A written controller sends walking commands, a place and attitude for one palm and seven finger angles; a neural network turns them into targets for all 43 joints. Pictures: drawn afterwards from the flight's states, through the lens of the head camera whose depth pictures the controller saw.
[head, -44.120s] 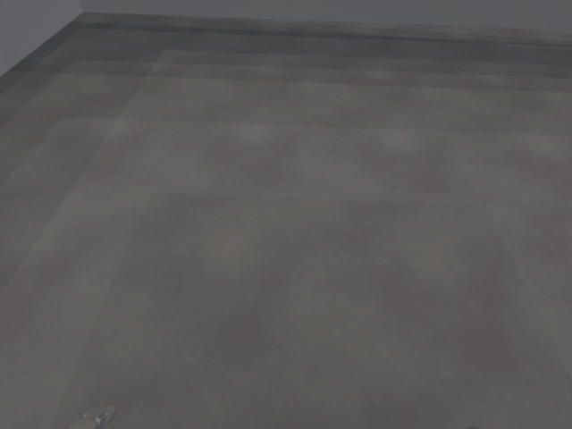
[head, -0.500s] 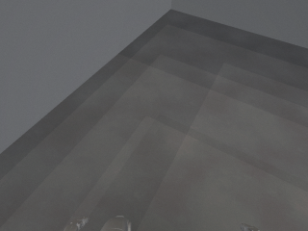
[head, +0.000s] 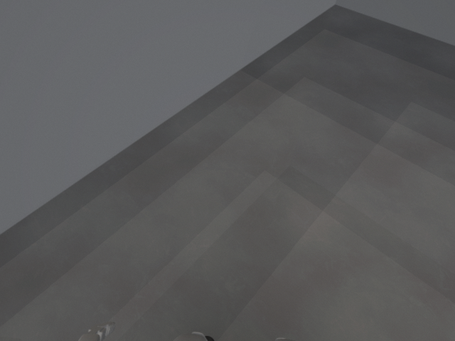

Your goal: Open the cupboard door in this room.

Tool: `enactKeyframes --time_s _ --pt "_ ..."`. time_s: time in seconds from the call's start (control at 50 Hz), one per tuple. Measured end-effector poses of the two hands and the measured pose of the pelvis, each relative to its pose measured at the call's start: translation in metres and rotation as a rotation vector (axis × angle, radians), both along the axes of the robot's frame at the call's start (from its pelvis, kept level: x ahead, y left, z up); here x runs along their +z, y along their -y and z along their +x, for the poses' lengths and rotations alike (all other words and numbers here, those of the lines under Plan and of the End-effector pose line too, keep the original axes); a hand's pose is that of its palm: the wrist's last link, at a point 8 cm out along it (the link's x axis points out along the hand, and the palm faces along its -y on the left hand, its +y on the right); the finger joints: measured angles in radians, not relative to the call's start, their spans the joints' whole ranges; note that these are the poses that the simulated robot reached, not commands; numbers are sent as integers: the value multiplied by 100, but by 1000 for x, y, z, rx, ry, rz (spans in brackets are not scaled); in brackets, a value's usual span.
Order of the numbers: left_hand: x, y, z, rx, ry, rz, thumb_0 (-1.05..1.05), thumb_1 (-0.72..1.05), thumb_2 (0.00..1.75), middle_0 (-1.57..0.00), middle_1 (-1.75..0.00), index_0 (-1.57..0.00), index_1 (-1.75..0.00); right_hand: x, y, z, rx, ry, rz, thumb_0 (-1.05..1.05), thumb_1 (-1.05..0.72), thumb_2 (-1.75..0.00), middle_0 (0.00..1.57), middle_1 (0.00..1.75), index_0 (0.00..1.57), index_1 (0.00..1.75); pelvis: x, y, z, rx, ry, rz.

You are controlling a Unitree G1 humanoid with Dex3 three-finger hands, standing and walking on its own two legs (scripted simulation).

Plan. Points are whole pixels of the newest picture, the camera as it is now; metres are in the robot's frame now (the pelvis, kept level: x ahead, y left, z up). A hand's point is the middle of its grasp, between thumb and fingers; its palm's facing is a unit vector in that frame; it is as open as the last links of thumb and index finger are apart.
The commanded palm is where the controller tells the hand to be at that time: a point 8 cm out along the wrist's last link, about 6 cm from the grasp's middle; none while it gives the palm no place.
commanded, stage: turn to face it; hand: left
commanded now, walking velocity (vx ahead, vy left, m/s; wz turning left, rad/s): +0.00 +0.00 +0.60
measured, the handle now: out of the picture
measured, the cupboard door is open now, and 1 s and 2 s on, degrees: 49 49 49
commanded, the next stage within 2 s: none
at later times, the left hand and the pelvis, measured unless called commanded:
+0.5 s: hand out of the picture -0.03 +0.20 -0.19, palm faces +0.39 -0.89 -0.23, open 7.3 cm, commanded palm none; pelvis +0.01 -0.01 -0.01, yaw +21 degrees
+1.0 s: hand out of the picture +0.02 +0.20 -0.14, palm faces +0.54 -0.79 -0.29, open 7.4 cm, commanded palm none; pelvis +0.03 -0.04 +0.00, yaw +35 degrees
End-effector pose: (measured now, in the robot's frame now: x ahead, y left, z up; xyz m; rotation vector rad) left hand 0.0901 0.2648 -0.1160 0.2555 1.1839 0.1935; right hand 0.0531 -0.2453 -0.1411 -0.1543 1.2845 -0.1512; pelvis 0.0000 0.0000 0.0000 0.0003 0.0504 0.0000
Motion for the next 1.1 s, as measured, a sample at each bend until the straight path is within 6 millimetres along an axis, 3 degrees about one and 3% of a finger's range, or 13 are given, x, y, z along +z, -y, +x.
enactKeyframes --time_s 0.06,0.2,0.28,0.36,0.46,0.54,0.68,0.82,0.96,1.1 --pt "1 19 -8 20 22 11 0 91 90 -19 -30 -20 -30 -11 17 5 12 -20 11 1 -91 -90 20 30 20 30 -5 15 0 35 7 17" --pt "6 56 -39 128 -1 -39 0 90 90 -20 -30 -20 -30 1 39 39 94 -25 2 1 -91 -90 20 30 20 30 8 32 8 146 27 47" --pt "4 57 -58 212 8 -44 0 93 90 -20 -30 -21 -30 8 37 69 176 -11 -15 1 -91 -90 20 30 20 30 9 36 10 208 33 52" --pt "-5 50 -87 290 -12 -55 0 92 90 -20 -30 -21 -30 13 19 107 273 35 -30 1 -91 -90 20 30 20 30 5 32 10 270 41 45" --pt "-28 32 -132 393 -61 -79 0 91 90 -20 -30 -21 -30 19 -24 156 400 144 -45 1 -91 -90 19 30 20 30 -8 15 9 338 46 27" --pt "-41 15 -156 450 -118 -88 1 91 90 -20 -30 -20 -30 28 -51 172 465 223 -52 1 -91 -90 20 30 20 30 -12 5 5 369 50 24" --pt "-18 -4 -144 487 -41 -73 1 91 90 -19 -30 -20 -30 36 -64 156 514 158 -60 1 -91 -90 20 30 20 30 5 -2 3 434 40 -11" --pt "-4 -3 -121 507 20 -41 1 91 90 -19 -30 -20 -30 24 -51 141 529 58 -42 1 -91 -90 20 30 20 30 9 8 12 502 20 -15" --pt "3 23 -97 543 84 10 0 91 90 -19 -30 -20 -30 -5 -22 149 544 -29 -19 1 -91 -90 20 30 20 30 -3 34 31 585 1 10" --pt "12 66 -117 651 52 -9 0 90 90 -20 -30 -20 -30 -3 -21 185 629 -57 -15 1 -91 -90 20 30 20 30 7 45 44 698 19 48"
